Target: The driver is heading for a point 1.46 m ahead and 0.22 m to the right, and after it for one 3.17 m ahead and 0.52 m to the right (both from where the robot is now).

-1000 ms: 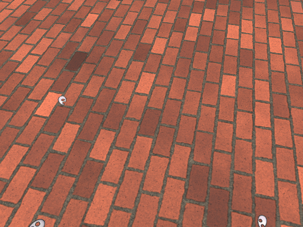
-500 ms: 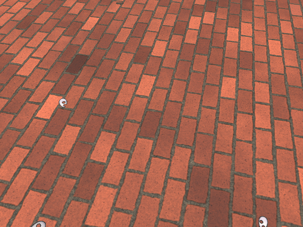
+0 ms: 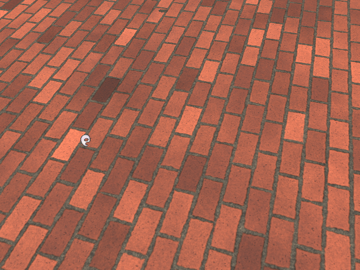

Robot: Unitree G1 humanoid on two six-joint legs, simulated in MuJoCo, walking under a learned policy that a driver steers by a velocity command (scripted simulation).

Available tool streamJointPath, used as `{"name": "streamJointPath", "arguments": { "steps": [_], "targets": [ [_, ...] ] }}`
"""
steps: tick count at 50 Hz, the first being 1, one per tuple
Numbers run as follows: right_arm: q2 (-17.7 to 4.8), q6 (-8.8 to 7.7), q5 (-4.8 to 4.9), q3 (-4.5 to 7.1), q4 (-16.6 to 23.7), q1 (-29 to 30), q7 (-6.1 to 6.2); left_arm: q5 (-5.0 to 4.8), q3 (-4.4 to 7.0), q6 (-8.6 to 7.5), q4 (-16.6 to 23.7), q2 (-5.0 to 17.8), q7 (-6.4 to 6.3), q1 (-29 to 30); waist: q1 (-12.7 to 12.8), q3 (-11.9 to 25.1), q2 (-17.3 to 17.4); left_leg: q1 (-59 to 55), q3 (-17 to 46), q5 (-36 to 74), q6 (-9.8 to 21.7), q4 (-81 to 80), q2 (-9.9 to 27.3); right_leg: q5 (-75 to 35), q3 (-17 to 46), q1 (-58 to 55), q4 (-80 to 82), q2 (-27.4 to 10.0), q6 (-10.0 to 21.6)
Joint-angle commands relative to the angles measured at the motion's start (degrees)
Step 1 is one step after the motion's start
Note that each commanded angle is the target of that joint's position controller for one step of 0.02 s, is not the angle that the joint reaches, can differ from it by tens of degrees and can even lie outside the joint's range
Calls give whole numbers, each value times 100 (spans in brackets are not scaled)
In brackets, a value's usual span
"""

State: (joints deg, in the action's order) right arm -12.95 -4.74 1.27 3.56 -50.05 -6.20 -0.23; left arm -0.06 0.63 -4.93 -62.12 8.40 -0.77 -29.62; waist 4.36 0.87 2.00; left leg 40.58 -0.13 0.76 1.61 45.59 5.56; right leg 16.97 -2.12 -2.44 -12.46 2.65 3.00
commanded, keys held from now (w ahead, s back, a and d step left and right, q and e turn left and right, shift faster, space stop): w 1.00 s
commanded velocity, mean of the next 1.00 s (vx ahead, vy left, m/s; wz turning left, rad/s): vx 0.49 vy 0.00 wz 0.00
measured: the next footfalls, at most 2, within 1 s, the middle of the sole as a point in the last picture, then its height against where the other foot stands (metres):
left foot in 0.18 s outside the picture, level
right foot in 0.74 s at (235, 249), level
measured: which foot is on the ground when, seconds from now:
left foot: up 0.00-0.16, down 0.18-0.76, up 0.78-1.00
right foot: down 0.00-0.18, up 0.20-0.72, down 0.74-1.00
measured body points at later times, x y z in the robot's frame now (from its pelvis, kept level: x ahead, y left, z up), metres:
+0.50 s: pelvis +0.28 +0.05 +0.01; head +0.29 +0.06 +0.46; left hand +0.43 +0.31 -0.11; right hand +0.27 -0.20 -0.13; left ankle +0.26 +0.13 -0.74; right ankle +0.43 -0.13 -0.67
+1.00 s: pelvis +0.55 -0.03 +0.01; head +0.57 -0.04 +0.46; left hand +0.58 +0.24 -0.12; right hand +0.67 -0.29 -0.12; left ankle +0.64 +0.15 -0.66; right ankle +0.55 -0.10 -0.74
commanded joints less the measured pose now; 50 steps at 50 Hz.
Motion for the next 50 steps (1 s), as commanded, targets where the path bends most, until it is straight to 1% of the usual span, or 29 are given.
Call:
{"name": "streamJointPath", "arguments": {
  "steps": [1, 5, 7, 8, 9, 10, 11, 12, 13, 14, 16, 17, 19, 22, 26, 32, 34, 35, 36, 37, 38, 39, 40, 41, 42, 43, 44, 46, 50],
  "targets": [
    [-80, -96, 36, -85, 605, 1025, -116, -63, 193, -20, 168, 1038, -78, -323, 22, -953, -673, 51, -195, 348, -15, -818, -215, -1942, 711, 553, 600, -1449, 694],
    [-225, -188, 43, -86, 823, 1319, -262, -104, 253, 41, 144, 1114, -90, -296, -137, -941, -672, -178, -194, -127, 276, -1361, -336, -2802, 611, -155, 117, -1725, 600],
    [-525, -221, 26, 53, 702, 653, -262, -51, 303, 81, 212, 1287, -75, -124, -582, -324, -920, -1426, -459, -510, 500, -1377, -721, -4923, 474, -268, -858, -1676, 486],
    [-779, -218, 49, 196, 396, -382, -233, -17, 291, 112, 264, 1276, -60, 12, -1104, 269, -959, -2753, -526, -456, 683, -1446, -892, -5617, 293, 40, -2015, -1442, 356],
    [-1180, -194, 8, 320, 110, -1564, -170, 42, 230, 93, 428, 1182, -26, 189, -1576, 1075, -611, -4736, 501, -425, 1046, -1313, -15, -4327, 165, 1416, -3793, -1166, 162],
    [-1664, -177, -129, 397, -67, -2123, -197, 1, -9, -49, 468, 258, 70, -642, -1096, 2275, 1045, -6759, 3643, -1771, 2040, -2026, 1631, 252, 309, 3558, -6118, -11, -163],
    [-1154, -166, -108, 258, -128, -2108, -202, -182, 90, -248, 381, 658, 122, -418, -1240, 2370, 1007, -6692, 4702, -2152, 2009, -2838, 1680, 1298, 1206, 4183, -6906, -20, -44],
    [-883, -175, -54, 174, -88, -1443, -192, -307, 193, -319, 647, 1019, 121, 245, -1080, 1185, 841, -5790, 3681, -1826, 1675, -2908, 1483, 1003, 984, 4690, -6995, -349, 21],
    [-683, -195, -54, 96, 64, -825, -192, -281, 208, -340, 805, 1127, 71, 725, -878, 680, 137, -4683, 2803, -1082, 1470, -3034, 1282, 451, 836, 4390, -6710, -667, 50],
    [-570, -228, -116, 60, 107, -468, -228, -197, 267, -293, 824, 1092, 8, 885, -634, 360, -200, -3790, 2206, -473, 1341, -3172, 1059, 136, 735, 4043, -6322, -867, 32],
    [-353, -264, -164, -8, -2, -352, -269, -111, 300, -94, 770, 843, -33, 586, -281, 228, 40, -2956, 1517, -235, 1257, -3511, 731, -120, 760, 3361, -5825, -1093, 44],
    [-399, -274, -149, -2, -86, -454, -250, -108, 296, -32, 780, 739, -40, 534, -235, 153, 92, -2761, 1333, -129, 1320, -3649, 682, -129, 700, 3284, -5642, -1122, 16],
    [-566, -282, -140, 19, -211, -650, -176, -99, 335, 30, 942, 814, -58, 879, -218, -100, 126, -2597, 1076, -196, 1367, -3879, 636, -428, 625, 3572, -5173, -1196, -75],
    [-748, -231, -117, 54, -311, -1021, -37, -33, 368, 24, 1234, 903, -50, 1711, -417, -329, 24, -2921, 980, -307, 1320, -4030, 647, -1334, 585, 4271, -4158, -1230, -219],
    [-859, -170, -61, 52, -409, -1404, 32, -53, 318, -42, 1456, 800, 38, 2543, -677, -435, 88, -3178, 564, -227, 1060, -4002, 463, -2345, 352, 4103, -2719, -977, -236],
    [-966, -58, -6, 82, -670, -1927, 42, -141, 243, -119, 1829, 852, 229, 3428, -922, -639, 141, -4169, 586, -186, 981, -3578, 837, -1867, 249, 4147, -1808, -771, -105],
    [-1061, -6, 2, 124, -677, -1857, 58, -142, 276, -164, 1865, 988, 278, 3284, -763, -530, 246, -4421, 633, 322, 891, -3272, 972, -1438, 191, 3810, -1635, -675, 49],
    [-1121, 23, 2, 140, -646, -1726, 61, -143, 329, -187, 1815, 1110, 283, 2996, -561, -352, 324, -4438, 577, 1071, 821, -2942, 944, -1273, 70, 3309, -1555, -535, 141],
    [-1080, 55, -14, 118, -611, -1589, 59, -133, 439, -197, 1621, 1294, 266, 2328, -187, 50, 305, -4333, 362, 2041, 697, -2161, 711, -1278, -105, 2368, -1436, -335, 276],
    [-891, 62, -67, 39, -526, -1535, 58, -106, 585, -198, 1315, 1625, 225, 1225, 249, 798, 143, -3626, 92, 2007, 508, -820, 382, -1453, 170, 750, -1611, -584, 521],
    [-367, -19, -129, -131, -378, -2010, 27, 31, 735, -169, 1162, 2260, 191, 324, 242, 1763, -1053, -1489, -259, -96, 117, 1497, -367, -1186, 2389, -1595, -1546, -2091, 1274],
    [-197, -167, -26, -202, -462, -2193, -9, 0, 655, -145, 1082, 2033, 232, 188, 175, 2291, -1820, -224, 377, -3258, 30, 2715, -897, -484, 4436, -2277, -565, -2696, 1750],
    [-832, -265, 108, -47, -378, -1733, -32, -48, 514, -154, 1158, 1607, 244, 622, 157, 1497, -1299, 341, 717, -3095, 163, 3214, -499, -194, 3851, -1654, -473, -2476, 1425],
    [-934, -298, 154, -26, -243, -1272, -29, -47, 433, -143, 1296, 1361, 237, 1133, 26, 879, -915, 382, 553, -2568, 245, 3105, -193, -492, 2948, -800, -391, -2249, 1185],
    [-865, -270, 90, -12, -213, -1057, 8, -20, 372, -141, 1366, 1207, 262, 1565, -171, 439, -491, 129, 429, -2088, 216, 2713, 42, -968, 2311, 76, -174, -1986, 1059],
    [-827, -189, 7, 39, -224, -1043, 45, 13, 326, -162, 1389, 1058, 282, 1774, -351, 220, -517, -191, 439, -1781, 202, 2322, 222, -1216, 1858, 624, 27, -1736, 946],
    [-690, -98, -12, 33, -244, -1167, 51, 40, 313, -169, 1348, 1027, 298, 1807, -480, 153, -636, -492, 433, -1596, 173, 2142, 288, -1307, 1628, 955, 204, -1627, 927],
    [-509, 15, -29, 26, -258, -1257, 65, 31, 341, -205, 1220, 1125, 281, 1610, -572, 41, -618, -581, 354, -1379, 83, 1881, 316, -1706, 1304, 1224, 415, -1536, 1026],
    [-530, 42, -97, 64, 39, -455, 72, 20, 379, -166, 1044, 1307, 140, 1211, -439, -228, -492, 114, 329, -364, -98, 759, 336, -2086, 964, 996, 592, -1510, 1016]
  ]
}}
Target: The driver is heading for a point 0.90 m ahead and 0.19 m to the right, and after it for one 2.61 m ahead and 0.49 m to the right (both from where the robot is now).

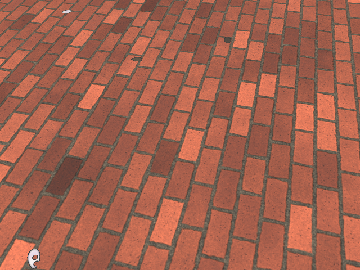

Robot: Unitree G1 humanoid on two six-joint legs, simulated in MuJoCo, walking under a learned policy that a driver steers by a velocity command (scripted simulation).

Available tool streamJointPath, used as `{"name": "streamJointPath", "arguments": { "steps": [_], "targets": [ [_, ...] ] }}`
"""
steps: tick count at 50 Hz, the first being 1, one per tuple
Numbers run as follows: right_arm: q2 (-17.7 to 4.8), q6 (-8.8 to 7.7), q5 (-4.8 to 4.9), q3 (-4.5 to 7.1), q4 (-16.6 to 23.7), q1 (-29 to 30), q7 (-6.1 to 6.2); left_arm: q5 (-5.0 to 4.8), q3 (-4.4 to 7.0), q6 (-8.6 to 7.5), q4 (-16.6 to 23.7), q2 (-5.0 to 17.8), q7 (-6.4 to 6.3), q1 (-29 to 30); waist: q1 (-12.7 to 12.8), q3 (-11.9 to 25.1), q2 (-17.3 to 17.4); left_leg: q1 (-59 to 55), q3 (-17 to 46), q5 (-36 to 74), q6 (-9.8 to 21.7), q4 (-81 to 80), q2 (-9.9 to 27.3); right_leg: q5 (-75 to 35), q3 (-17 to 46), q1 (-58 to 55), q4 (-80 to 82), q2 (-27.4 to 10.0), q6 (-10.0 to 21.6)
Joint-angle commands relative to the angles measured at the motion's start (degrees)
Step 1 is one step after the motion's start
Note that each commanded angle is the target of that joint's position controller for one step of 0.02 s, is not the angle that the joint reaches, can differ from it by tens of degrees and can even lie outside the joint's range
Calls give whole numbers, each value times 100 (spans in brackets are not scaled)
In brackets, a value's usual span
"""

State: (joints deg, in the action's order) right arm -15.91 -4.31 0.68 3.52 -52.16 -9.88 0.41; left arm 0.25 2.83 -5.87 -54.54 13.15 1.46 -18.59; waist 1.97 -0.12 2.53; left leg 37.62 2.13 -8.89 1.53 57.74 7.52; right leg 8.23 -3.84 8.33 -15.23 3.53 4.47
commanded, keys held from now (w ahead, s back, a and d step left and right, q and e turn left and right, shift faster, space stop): w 0.16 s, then w+e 0.84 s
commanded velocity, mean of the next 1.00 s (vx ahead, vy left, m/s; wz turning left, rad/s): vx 0.50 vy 0.00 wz -0.36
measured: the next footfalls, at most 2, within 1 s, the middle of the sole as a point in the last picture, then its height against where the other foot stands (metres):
left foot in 0.30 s outside the picture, level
right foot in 0.86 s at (238, 252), level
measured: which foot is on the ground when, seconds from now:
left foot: up 0.00-0.28, down 0.30-0.88, up 0.90-1.00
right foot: down 0.00-0.30, up 0.32-0.84, down 0.86-1.00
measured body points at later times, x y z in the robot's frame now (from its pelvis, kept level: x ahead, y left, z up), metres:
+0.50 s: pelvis +0.27 +0.07 -0.01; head +0.30 +0.08 +0.44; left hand +0.37 +0.34 -0.14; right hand +0.33 -0.21 -0.13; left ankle +0.31 +0.16 -0.75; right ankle +0.24 -0.09 -0.66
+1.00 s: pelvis +0.52 -0.05 -0.02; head +0.55 -0.07 +0.43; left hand +0.73 +0.16 -0.13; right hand +0.51 -0.35 -0.14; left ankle +0.49 +0.14 -0.65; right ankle +0.54 -0.12 -0.75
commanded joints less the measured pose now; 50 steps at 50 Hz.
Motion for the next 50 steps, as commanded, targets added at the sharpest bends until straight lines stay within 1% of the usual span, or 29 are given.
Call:
{"name": "streamJointPath", "arguments": {
  "steps": [1, 5, 10, 13, 14, 15, 16, 17, 18, 19, 20, 21, 23, 24, 27, 32, 37, 38, 40, 41, 42, 43, 44, 45, 46, 47, 48, 49, 50],
  "targets": [
    [-204, -14, -37, 62, 307, 93, -9, -18, 154, -51, 262, 838, -110, 42, -161, -161, -561, 416, 80, 891, -103, -800, 113, -1179, 1027, -118, 888, -1545, 811],
    [-92, -66, 1, 2, 525, 871, -81, -74, 154, -16, 124, 911, -164, -317, 95, -344, -576, 207, -132, 1604, -92, -1990, -107, -952, 754, -313, 942, -1451, 662],
    [-135, -155, 50, -39, 870, 1603, -238, -129, 186, 113, -118, 944, -199, -768, 258, -594, -575, 334, -113, 1104, 38, -2704, -258, -1127, 924, -1122, 527, -1788, 652],
    [-392, -251, 53, 48, 847, 1199, -285, -154, 252, 186, -76, 1109, -234, -572, -94, -340, -752, -594, -193, 553, 177, -3000, -495, -1963, 1122, -1210, -29, -1870, 529],
    [-561, -274, 44, 143, 696, 627, -261, -149, 250, 208, -26, 1126, -232, -411, -435, 0, -775, -1485, -344, 529, 278, -3129, -675, -2778, 1017, -1065, -641, -1687, 425],
    [-881, -287, 13, 291, 410, -404, -205, -100, 185, 208, 50, 963, -224, -330, -873, 702, -678, -3054, -223, 725, 471, -2943, -522, -2804, 804, -439, -1815, -1338, 241],
    [-1378, -264, -80, 406, 260, -1462, -126, 34, 70, 189, 245, 661, -223, -378, -1138, 1715, 195, -4870, 1167, 728, 808, -2815, 755, -788, 469, 863, -3781, -802, 0],
    [-1503, -227, -130, 402, 170, -1529, -176, -148, -96, 70, 211, -51, -185, -1195, -677, 2416, 1748, -6274, 3657, -280, 1575, -3648, 1815, 2585, 757, 2786, -5406, -15, -232],
    [-881, -232, -81, 252, 260, -1302, -174, -300, 72, 6, 152, 698, -194, -805, -837, 1870, 958, -5755, 3463, -783, 1316, -3916, 1585, 2487, 1283, 3271, -5995, -366, -196],
    [-611, -243, -44, 171, 330, -858, -152, -348, 149, -7, 307, 912, -206, -316, -765, 1080, 637, -4956, 2498, -601, 1037, -4012, 1427, 1937, 1127, 3513, -6009, -624, -143],
    [-482, -255, -60, 121, 376, -441, -160, -308, 159, 22, 331, 834, -246, -114, -565, 697, 157, -4124, 1883, -159, 912, -4208, 1220, 1426, 1034, 3230, -5805, -890, -169],
    [-342, -263, -84, 92, 368, -177, -172, -237, 205, 79, 336, 757, -268, -36, -411, 379, 142, -3507, 1342, 99, 839, -4429, 1004, 1110, 1021, 2997, -5512, -1043, -183],
    [-254, -290, -151, 87, 305, -22, -164, -249, 214, 236, 339, 486, -233, -234, -172, 213, 366, -2926, 693, 340, 819, -4773, 816, 791, 1005, 2549, -5297, -1215, -184],
    [-296, -308, -145, 105, 263, -26, -147, -253, 217, 303, 386, 409, -228, -201, -127, 105, 316, -2801, 433, 535, 860, -4885, 800, 699, 972, 2599, -5235, -1242, -198],
    [-486, -320, -166, 176, 165, -145, -57, -194, 254, 402, 617, 425, -229, 171, -118, -120, 101, -2839, -85, 927, 927, -5060, 831, 83, 1057, 3106, -4797, -1270, -274],
    [-679, -233, -145, 222, 114, -332, 57, -149, 210, 339, 923, 355, -69, 962, -327, -328, -8, -3188, -882, 1185, 790, -5124, 720, -1066, 720, 3213, -3299, -1155, -306],
    [-867, -63, -30, 294, 5, -775, 87, -152, 133, 336, 1394, 317, 120, 1836, -627, -608, -57, -4068, -1254, 1515, 717, -4839, 977, -733, 247, 3427, -2439, -1035, -145],
    [-909, -20, 0, 311, 0, -788, 85, -159, 139, 342, 1478, 347, 154, 1893, -600, -603, -14, -4231, -1318, 1811, 673, -4684, 1026, -500, 153, 3374, -2347, -977, -80],
    [-1063, 49, 45, 354, 60, -644, 96, -166, 213, 364, 1576, 510, 194, 1734, -382, -363, 169, -4391, -1500, 3447, 547, -4081, 1040, 45, -159, 2793, -2254, -669, 115],
    [-1151, 89, 72, 379, 97, -562, 108, -173, 288, 382, 1551, 647, 193, 1414, -163, -110, 288, -4408, -1570, 4404, 482, -3515, 1017, 330, -332, 2277, -2269, -436, 237],
    [-1198, 138, 101, 385, 135, -439, 112, -196, 417, 386, 1406, 864, 179, 725, 256, 257, 277, -4239, -1684, 4948, 375, -2534, 885, 301, -466, 1362, -2033, -157, 408],
    [-1128, 142, 96, 347, 178, -415, 116, -198, 632, 401, 1145, 1256, 92, -245, 724, 763, 61, -3466, -1765, 4312, 136, -1134, 632, -62, -276, -202, -1640, 18, 640],
    [-498, 68, -179, 153, 349, -575, 87, -205, 761, 445, 1025, 1849, -32, -685, 543, 1068, -1254, -1666, -1691, 101, -130, 797, 141, -477, 1687, -1664, -1594, -1248, 1009],
    [-138, -176, -90, 9, 668, -868, 7, -137, 727, 326, 1270, 2073, 26, -470, 72, 2036, -1827, 235, -374, -2700, -320, 2320, -972, 876, 5097, -3086, -475, -2337, 2205],
    [-692, -373, 161, 121, 777, -37, -59, -111, 574, 249, 1268, 1530, 92, -549, 490, 1759, -828, 888, 305, -2304, -166, 2495, -686, 887, 4838, -2965, -12, -2276, 1835],
    [-718, -457, 243, 128, 875, 201, -80, -118, 506, 187, 1255, 1301, 90, -312, 360, 1049, -715, 1098, 233, -1755, -10, 2130, -456, 517, 3949, -2314, -61, -2083, 1596],
    [-669, -464, 122, 129, 752, 145, -28, -137, 441, 160, 1355, 1109, 82, 145, 65, 659, -204, 711, 255, -1305, -3, 1651, -178, -41, 3239, -1413, -84, -1804, 1379],
    [-747, -409, -2, 187, 693, 59, 4, -116, 379, 158, 1450, 919, 56, 496, -146, 465, -249, 271, 262, -1054, -50, 1183, -20, -542, 2738, -714, -30, -1589, 1258],
    [-767, -319, -29, 215, 681, -44, -10, -62, 340, 158, 1533, 849, 23, 628, -284, 414, -363, -89, 284, -888, -96, 985, 64, -773, 2523, -293, 99, -1456, 1215]
  ]
}}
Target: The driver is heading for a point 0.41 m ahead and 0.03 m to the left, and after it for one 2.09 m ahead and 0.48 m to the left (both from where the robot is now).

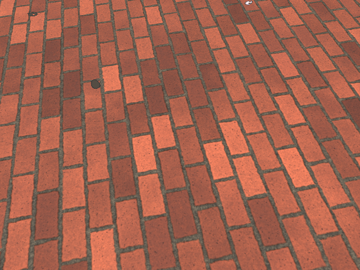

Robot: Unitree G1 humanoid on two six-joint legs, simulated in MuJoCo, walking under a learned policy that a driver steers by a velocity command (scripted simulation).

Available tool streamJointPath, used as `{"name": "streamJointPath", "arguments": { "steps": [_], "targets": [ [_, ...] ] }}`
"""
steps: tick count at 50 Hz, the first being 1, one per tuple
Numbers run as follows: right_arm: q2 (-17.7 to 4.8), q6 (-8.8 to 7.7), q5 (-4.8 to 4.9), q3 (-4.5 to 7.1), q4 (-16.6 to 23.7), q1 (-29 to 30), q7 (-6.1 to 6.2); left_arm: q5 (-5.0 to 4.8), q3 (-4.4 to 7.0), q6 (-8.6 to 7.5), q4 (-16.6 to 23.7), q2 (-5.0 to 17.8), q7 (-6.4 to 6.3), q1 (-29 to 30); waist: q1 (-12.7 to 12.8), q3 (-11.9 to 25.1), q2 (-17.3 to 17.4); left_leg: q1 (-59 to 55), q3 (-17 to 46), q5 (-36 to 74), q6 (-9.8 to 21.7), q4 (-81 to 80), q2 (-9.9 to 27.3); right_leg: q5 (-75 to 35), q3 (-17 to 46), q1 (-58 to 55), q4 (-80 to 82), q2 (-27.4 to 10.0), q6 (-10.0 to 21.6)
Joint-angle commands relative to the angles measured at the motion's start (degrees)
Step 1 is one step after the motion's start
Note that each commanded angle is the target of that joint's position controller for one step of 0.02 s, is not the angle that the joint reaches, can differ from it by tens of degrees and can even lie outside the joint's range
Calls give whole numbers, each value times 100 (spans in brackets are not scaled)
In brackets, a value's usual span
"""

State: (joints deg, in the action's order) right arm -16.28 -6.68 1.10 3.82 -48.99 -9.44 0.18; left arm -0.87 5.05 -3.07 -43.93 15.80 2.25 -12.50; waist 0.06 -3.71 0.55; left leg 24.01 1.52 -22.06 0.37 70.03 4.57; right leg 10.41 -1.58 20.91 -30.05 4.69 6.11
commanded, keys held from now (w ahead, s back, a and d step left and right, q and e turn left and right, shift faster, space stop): w+e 0.04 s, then w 0.28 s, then w+q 0.68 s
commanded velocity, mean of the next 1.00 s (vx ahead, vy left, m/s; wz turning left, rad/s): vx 0.50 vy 0.00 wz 0.11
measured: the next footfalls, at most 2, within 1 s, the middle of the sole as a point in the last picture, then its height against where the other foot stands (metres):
left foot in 0.40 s outside the picture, level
right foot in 0.90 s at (213, 205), level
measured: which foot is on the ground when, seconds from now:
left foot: up 0.00-0.38, down 0.40-0.92, up 0.94-1.00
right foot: down 0.00-0.42, up 0.44-0.88, down 0.90-1.00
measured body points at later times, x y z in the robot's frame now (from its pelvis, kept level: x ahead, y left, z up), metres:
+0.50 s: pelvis +0.29 +0.05 +0.00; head +0.32 +0.05 +0.45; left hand +0.37 +0.33 -0.13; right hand +0.44 -0.22 -0.10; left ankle +0.38 +0.13 -0.73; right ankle +0.12 -0.06 -0.64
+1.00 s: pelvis +0.56 +0.01 +0.00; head +0.59 +0.01 +0.45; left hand +0.72 +0.30 -0.07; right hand +0.66 -0.26 -0.12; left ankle +0.42 +0.12 -0.66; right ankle +0.65 -0.09 -0.73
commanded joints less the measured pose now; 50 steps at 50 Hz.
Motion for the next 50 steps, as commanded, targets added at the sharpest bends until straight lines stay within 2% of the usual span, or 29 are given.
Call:
{"name": "streamJointPath", "arguments": {
  "steps": [1, 4, 8, 11, 14, 17, 18, 19, 20, 21, 22, 23, 24, 25, 26, 27, 29, 30, 33, 37, 40, 43, 44, 45, 46, 47, 48, 49, 50],
  "targets": [
    [-679, -9, -103, 193, 392, -115, 12, 43, 126, -135, 488, 624, -85, 16, -143, 749, -181, 1143, 305, 530, -62, -478, 347, -1209, 2191, -1344, 1670, -1499, 1068],
    [-465, 114, -183, 141, 503, 178, 30, 24, 157, -168, 425, 802, -206, -262, -90, 584, -206, 1273, 138, 1190, -302, -1319, 257, -1817, 1686, -1072, 1808, -1360, 1048],
    [-296, 85, -143, 53, 673, 876, -33, 17, 108, -143, 264, 725, -285, -622, 237, 416, -451, 1178, 56, 2612, -326, -2941, 66, -1508, 1242, -1124, 1828, -1108, 706],
    [-291, 34, -82, 10, 804, 1333, -115, 10, 106, -155, 121, 787, -280, -843, 452, 199, -541, 1036, -5, 3089, -224, -3637, -61, -956, 1320, -1240, 1855, -1232, 629],
    [-388, -37, -67, 5, 961, 1630, -209, -1, 106, -123, -38, 798, -290, -1083, 561, 47, -529, 1383, 17, 2757, -44, -3980, -117, -1166, 1552, -1920, 1562, -1533, 643],
    [-484, -94, -52, 19, 975, 1440, -291, 17, 130, -44, -109, 884, -337, -1080, 402, 75, -661, 1275, -85, 2112, 198, -4198, -215, -1922, 1627, -2463, 1242, -1772, 521],
    [-566, -98, -45, 49, 912, 1184, -298, 26, 143, -24, -92, 938, -343, -984, 268, 210, -738, 893, -220, 1889, 312, -4217, -333, -2710, 1509, -2531, 1003, -1738, 442],
    [-688, -96, -52, 115, 776, 694, -283, 31, 138, -4, -68, 960, -345, -864, -9, 532, -745, 151, -422, 1897, 466, -4319, -538, -3801, 1279, -2515, 460, -1573, 334],
    [-896, -85, -82, 210, 557, -113, -261, 62, 90, 6, -31, 881, -346, -792, -389, 1111, -615, -1057, -342, 2180, 694, -4238, -489, -4228, 989, -2199, -538, -1287, 170],
    [-1193, -61, -128, 260, 411, -1098, -244, 177, -11, 1, 75, 669, -363, -836, -705, 1925, 66, -2674, 967, 2406, 1113, -4113, 474, -2631, 717, -1131, -2255, -907, -27],
    [-1489, -24, -119, 343, 252, -1400, -305, 89, -138, -117, 98, 146, -296, -1639, -254, 2411, 1877, -4459, 3751, 1277, 2068, -4786, 1565, 1671, 572, 1180, -4137, 86, -481],
    [-978, 2, 78, 211, 297, -1262, -327, 62, -106, -228, 111, 608, -262, -1286, -459, 2101, 1282, -4479, 4270, 157, 1884, -5261, 1453, 2114, 1029, 1975, -4614, -215, -429],
    [-764, 40, 60, 153, 414, -870, -290, -54, -47, -311, 282, 828, -220, -602, -499, 1251, 764, -3737, 3439, 225, 1630, -5339, 1279, 1599, 941, 2319, -4563, -476, -397],
    [-753, 78, -25, 136, 530, -568, -268, -23, -71, -373, 364, 775, -229, -244, -392, 853, 147, -2954, 2875, 797, 1513, -5427, 1055, 1182, 812, 2152, -4263, -683, -388],
    [-682, 97, -60, 110, 583, -407, -259, 91, -40, -400, 417, 753, -245, -75, -257, 580, -73, -2374, 2511, 1440, 1500, -5520, 870, 944, 734, 2002, -3844, -821, -436],
    [-632, 96, -114, 74, 613, -366, -237, 147, -21, -386, 452, 710, -250, -149, -86, 615, 57, -2062, 2293, 1884, 1497, -5617, 726, 782, 746, 1675, -3550, -936, -475],
    [-647, 102, -68, 81, 624, -408, -200, 171, -35, -319, 493, 567, -274, -257, 42, 639, 321, -1756, 2004, 2293, 1567, -5763, 574, 771, 662, 1448, -3017, -974, -619],
    [-711, 101, -46, 101, 621, -458, -169, 172, -47, -278, 525, 515, -294, -194, 49, 604, 346, -1585, 1871, 2404, 1591, -5823, 539, 721, 598, 1433, -2763, -965, -699],
    [-920, 142, -1, 177, 607, -666, -55, 165, -95, -241, 720, 402, -331, 414, -101, 428, 298, -1258, 1576, 2382, 1468, -5932, 374, -202, 529, 1446, -1683, -877, -878],
    [-913, 255, 49, 187, 553, -1043, 29, 103, -141, -320, 898, 297, -250, 1168, -391, 360, 414, -1097, 1414, 2117, 1196, -5742, 140, -1355, 506, 951, -391, -579, -932],
    [-895, 345, 71, 188, 521, -1314, 59, 45, -118, -397, 1038, 395, -169, 1557, -493, 349, 458, -1383, 1775, 1924, 1148, -5401, 254, -1278, 571, 750, 76, -421, -896],
    [-928, 411, 54, 218, 588, -1239, 91, 13, -31, -480, 1033, 603, -131, 1369, -273, 393, 649, -1672, 2252, 1887, 1022, -4940, 370, -711, 615, 265, 458, -377, -729],
    [-857, 423, 52, 200, 639, -1126, 90, 19, 25, -503, 927, 691, -150, 972, -32, 529, 677, -1593, 2235, 2035, 910, -4634, 247, -744, 543, -312, 707, -397, -589],
    [-662, 405, 17, 134, 725, -1032, 73, 88, 109, -524, 822, 884, -195, 369, 273, 979, 599, -1276, 2015, 2184, 730, -3879, -26, -742, 731, -1368, 662, -728, -352],
    [-321, 372, -98, 14, 882, -1009, 60, 155, 204, -510, 736, 1251, -256, -595, 648, 1806, -104, -465, 1439, 1206, 494, -2234, -428, -567, 1715, -2861, 521, -1785, 35],
    [-87, 308, 73, -70, 1072, -1792, 59, 199, 276, -407, 537, 1573, -216, -916, 241, 2271, -1990, 1482, 765, -1300, 220, -651, -1032, 558, 4230, -4213, 973, -2925, 902],
    [-673, 312, 145, 32, 911, -1757, 68, 93, 172, -380, 606, 1040, -193, -784, 337, 1801, -1422, 2133, 879, -1121, 145, 106, -518, 1545, 4481, -3884, 1156, -2929, 844],
    [-920, 351, 104, 110, 966, -1192, 54, 76, 76, -353, 641, 696, -210, -578, 467, 1122, -838, 2258, 792, -561, 95, 288, -342, 1357, 3514, -3245, 1223, -2640, 609],
    [-853, 382, 47, 119, 1012, -920, 50, 118, 27, -329, 646, 615, -201, -316, 364, 756, -443, 2057, 646, -147, 44, 205, -172, 667, 2790, -2572, 1363, -2362, 475]
  ]
}}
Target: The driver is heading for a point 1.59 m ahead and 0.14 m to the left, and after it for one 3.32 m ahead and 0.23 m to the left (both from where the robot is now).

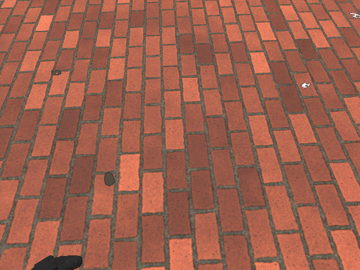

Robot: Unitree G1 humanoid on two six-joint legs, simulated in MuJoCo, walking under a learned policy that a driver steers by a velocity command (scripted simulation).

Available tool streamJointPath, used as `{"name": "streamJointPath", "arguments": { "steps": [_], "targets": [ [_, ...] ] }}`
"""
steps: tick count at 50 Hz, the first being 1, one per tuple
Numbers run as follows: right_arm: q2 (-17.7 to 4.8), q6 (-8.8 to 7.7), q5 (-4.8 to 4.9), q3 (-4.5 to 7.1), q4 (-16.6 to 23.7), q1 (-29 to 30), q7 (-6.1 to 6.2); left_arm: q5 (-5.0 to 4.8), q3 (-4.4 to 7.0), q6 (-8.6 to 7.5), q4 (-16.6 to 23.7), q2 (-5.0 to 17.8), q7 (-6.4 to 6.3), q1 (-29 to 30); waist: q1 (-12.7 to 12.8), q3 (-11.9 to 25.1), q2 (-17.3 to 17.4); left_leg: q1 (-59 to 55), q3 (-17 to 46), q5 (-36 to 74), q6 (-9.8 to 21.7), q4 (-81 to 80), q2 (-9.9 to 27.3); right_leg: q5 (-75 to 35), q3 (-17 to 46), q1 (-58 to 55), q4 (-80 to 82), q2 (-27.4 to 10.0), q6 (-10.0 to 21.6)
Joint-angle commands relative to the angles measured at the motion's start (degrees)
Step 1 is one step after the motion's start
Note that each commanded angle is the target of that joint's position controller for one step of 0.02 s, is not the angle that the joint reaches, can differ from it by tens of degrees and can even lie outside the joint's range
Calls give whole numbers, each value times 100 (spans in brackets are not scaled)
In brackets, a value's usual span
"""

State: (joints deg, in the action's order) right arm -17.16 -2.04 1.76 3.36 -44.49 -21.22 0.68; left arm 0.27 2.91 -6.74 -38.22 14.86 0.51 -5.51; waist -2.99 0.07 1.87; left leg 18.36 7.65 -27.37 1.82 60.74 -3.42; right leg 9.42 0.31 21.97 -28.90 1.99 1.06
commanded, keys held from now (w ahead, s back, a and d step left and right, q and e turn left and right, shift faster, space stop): w+q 0.24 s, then w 0.46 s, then w+e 0.28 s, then e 0.02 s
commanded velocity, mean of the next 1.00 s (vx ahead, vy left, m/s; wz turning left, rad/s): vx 0.50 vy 0.00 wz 0.19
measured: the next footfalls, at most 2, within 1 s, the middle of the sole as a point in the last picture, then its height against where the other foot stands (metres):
left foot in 0.42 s outside the picture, level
right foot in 0.96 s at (173, 218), level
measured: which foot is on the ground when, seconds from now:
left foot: up 0.00-0.40, down 0.42-0.98, up 1.00-1.00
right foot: down 0.00-0.44, up 0.46-0.94, down 0.96-1.00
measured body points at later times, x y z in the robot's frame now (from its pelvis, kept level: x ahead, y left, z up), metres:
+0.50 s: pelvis +0.25 +0.08 -0.01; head +0.29 +0.10 +0.44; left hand +0.21 +0.37 -0.14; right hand +0.51 -0.11 -0.09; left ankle +0.30 +0.18 -0.73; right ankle +0.12 -0.11 -0.65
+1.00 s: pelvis +0.53 +0.10 -0.01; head +0.57 +0.09 +0.43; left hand +0.68 +0.38 -0.10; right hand +0.62 -0.19 -0.14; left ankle +0.32 +0.19 -0.70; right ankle +0.65 +0.03 -0.73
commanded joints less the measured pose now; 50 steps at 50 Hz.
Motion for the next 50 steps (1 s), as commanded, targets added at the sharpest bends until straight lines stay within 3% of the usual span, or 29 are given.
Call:
{"name": "streamJointPath", "arguments": {
  "steps": [1, 3, 6, 12, 16, 18, 19, 20, 21, 22, 23, 24, 25, 26, 27, 29, 31, 34, 38, 43, 44, 46, 47, 48, 49, 50],
  "targets": [
    [-696, -74, -63, 183, 640, 425, -20, 26, 211, 56, 30, 623, -20, -827, 555, 126, -578, 2528, 11, 654, -129, 912, 762, 281, 2166, -2217, 1395, -1902, 950],
    [-484, -3, 3, 174, 703, 410, -86, 42, 191, 29, -38, 559, -16, -675, 377, -23, -832, 2189, -105, 903, -153, 674, 949, -233, 1432, -1657, 1700, -1657, 900],
    [-305, 63, -37, 131, 886, 655, -114, 4, 265, -29, -185, 751, -20, -704, 341, -101, -701, 2340, -180, 1301, -275, 243, 1042, -802, 841, -1524, 1977, -1702, 1050],
    [-169, -15, -48, 42, 1124, 1522, -281, -22, 334, 58, -434, 1049, -73, -880, 627, -246, -507, 2118, -537, 2828, -213, -1526, 955, -1393, -320, -1792, 1987, -1571, 840],
    [-131, -47, -34, 1, 1398, 2094, -368, -156, 366, 155, -705, 1221, -31, -1319, 762, -451, -500, 1882, -759, 2426, 33, -2320, 755, -1559, -458, -2220, 1883, -1785, 784],
    [-277, -54, -68, 58, 1467, 2057, -386, -216, 396, 223, -793, 1357, -32, -1343, 592, -387, -611, 1542, -944, 1857, 237, -2588, 539, -2689, -544, -2514, 1486, -1892, 719],
    [-417, -50, -99, 133, 1419, 1757, -376, -235, 409, 255, -823, 1445, -49, -1312, 354, -148, -712, 981, -1095, 1692, 358, -2735, 341, -3699, -658, -2573, 995, -1866, 642],
    [-627, -44, -110, 265, 1208, 989, -350, -241, 380, 291, -847, 1430, -73, -1257, -113, 303, -664, -179, -1247, 2034, 522, -3091, 107, -4365, -908, -2362, 62, -1699, 495],
    [-982, -11, -102, 435, 962, 116, -267, -164, 288, 274, -824, 1241, -106, -1338, -496, 830, -518, -1771, -919, 2383, 680, -2992, 231, -3746, -1064, -1438, -1177, -1467, 279],
    [-1671, 5, -161, 563, 890, -416, -175, 32, 60, 177, -533, 625, -59, -1721, -330, 1618, 824, -4027, 1744, 2114, 1507, -3034, 1841, -273, -1090, 983, -3518, -733, -125],
    [-1485, -30, -117, 464, 957, -500, -192, -43, 20, 27, -632, 674, -6, -1757, -342, 2554, 946, -4337, 3780, 1880, 2034, -3959, 2622, 2512, 88, 1672, -4639, -198, -178],
    [-1125, -79, -146, 335, 892, -287, -244, -284, 161, -19, -503, 1105, 41, -1210, -434, 1827, 483, -3826, 2889, 1857, 1734, -4062, 2398, 2228, 403, 2185, -4914, -513, -117],
    [-953, -109, -127, 282, 861, 17, -249, -309, 123, -42, -392, 1024, 36, -871, -287, 1066, 421, -2956, 1990, 2175, 1515, -4102, 2117, 1797, 267, 2284, -4632, -741, -47],
    [-752, -129, -124, 220, 845, 387, -254, -189, 124, -31, -421, 967, -10, -770, -64, 627, 166, -2155, 1410, 2528, 1348, -4224, 1858, 1385, 214, 2101, -4205, -937, -51],
    [-567, -157, -165, 159, 878, 643, -267, -116, 159, 33, -465, 981, -30, -857, 159, 425, 269, -1522, 1020, 2896, 1260, -4411, 1665, 1100, 251, 1700, -3904, -1075, -63],
    [-526, -230, -188, 158, 870, 822, -265, -102, 134, 177, -580, 792, -16, -1162, 400, 392, 340, -936, 759, 2990, 1336, -4811, 1573, 745, 246, 1225, -3672, -1114, -149],
    [-617, -310, -179, 184, 762, 796, -238, -60, 113, 263, -551, 678, -42, -1047, 453, 215, 229, -729, 470, 3124, 1396, -5074, 1554, 351, 235, 1336, -3288, -1113, -264],
    [-662, -316, -173, 192, 581, 600, -155, -19, 72, 254, -395, 579, -42, -482, 302, -36, 134, -855, 99, 3142, 1275, -5222, 1445, -604, 252, 1663, -2267, -1095, -346],
    [-815, -292, -170, 222, 377, 364, -97, -116, -12, 186, -284, 443, 93, 138, 16, -253, 175, -1050, -393, 2722, 1038, -5337, 1411, -1627, 57, 1443, -956, -859, -251],
    [-902, -225, -122, 286, 43, 92, -66, -161, -7, 190, 18, 547, 254, 621, -124, -467, 128, -2068, -619, 2931, 863, -5062, 1853, -1067, 143, 1769, -408, -683, 100],
    [-927, -195, -109, 302, 18, 123, -47, -148, 3, 189, 55, 576, 285, 602, -82, -438, 153, -2255, -685, 3273, 795, -4898, 1905, -811, 95, 1739, -360, -631, 187],
    [-1026, -127, -111, 331, 39, 287, 4, -111, 86, 199, 24, 732, 303, 191, 177, -87, 289, -2422, -920, 5028, 606, -4185, 1844, -335, -219, 1016, -325, -324, 385],
    [-1032, -70, -118, 324, 75, 398, 40, -95, 203, 212, -131, 898, 284, -457, 542, 332, 248, -2297, -1182, 5946, 449, -3271, 1644, -398, -448, 85, -193, -53, 523],
    [-900, -45, -172, 259, 152, 317, 104, -106, 374, 234, -334, 1243, 230, -1302, 873, 874, 11, -1580, -1426, 5684, 222, -1956, 1372, -626, -132, -1314, -221, -94, 727],
    [-444, -156, -273, 84, 428, -221, 73, -88, 554, 258, -343, 1931, 170, -1899, 750, 1642, -1216, 785, -1502, 3335, -216, 367, 595, -113, 2487, -3592, -115, -1499, 1704],
    [-328, -322, -292, 4, 407, -56, 13, -149, 454, 252, -285, 1679, 187, -1865, 755, 2117, -1574, 2003, -563, -458, -363, 1489, -160, -86, 4595, -4313, 942, -2115, 2162]
  ]
}}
